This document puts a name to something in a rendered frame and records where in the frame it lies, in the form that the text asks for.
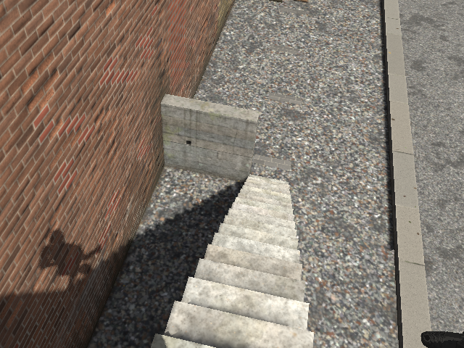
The robot right hand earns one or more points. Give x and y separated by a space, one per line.
442 339

